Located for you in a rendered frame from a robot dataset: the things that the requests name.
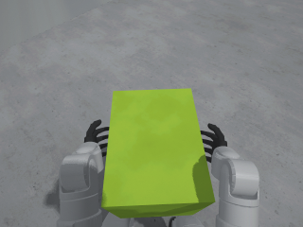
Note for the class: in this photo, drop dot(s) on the robot left forearm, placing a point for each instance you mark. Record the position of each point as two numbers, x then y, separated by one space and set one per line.
78 187

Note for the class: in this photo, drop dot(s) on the robot right forearm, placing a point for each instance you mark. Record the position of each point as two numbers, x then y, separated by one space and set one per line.
239 182

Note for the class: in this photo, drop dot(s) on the robot left hand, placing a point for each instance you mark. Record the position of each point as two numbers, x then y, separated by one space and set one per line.
91 135

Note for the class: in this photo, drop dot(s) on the robot right thigh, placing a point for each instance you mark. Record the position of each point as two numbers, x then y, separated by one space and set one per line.
186 221

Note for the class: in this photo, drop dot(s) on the robot right hand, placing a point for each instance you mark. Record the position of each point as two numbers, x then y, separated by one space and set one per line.
217 137

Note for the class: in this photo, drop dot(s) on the robot left thigh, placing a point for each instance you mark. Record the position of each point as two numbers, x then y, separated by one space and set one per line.
112 220

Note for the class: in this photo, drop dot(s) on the robot thigh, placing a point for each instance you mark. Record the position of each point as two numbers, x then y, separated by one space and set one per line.
112 220
186 221

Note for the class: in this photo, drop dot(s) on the carton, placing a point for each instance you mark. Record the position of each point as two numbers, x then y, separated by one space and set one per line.
155 160

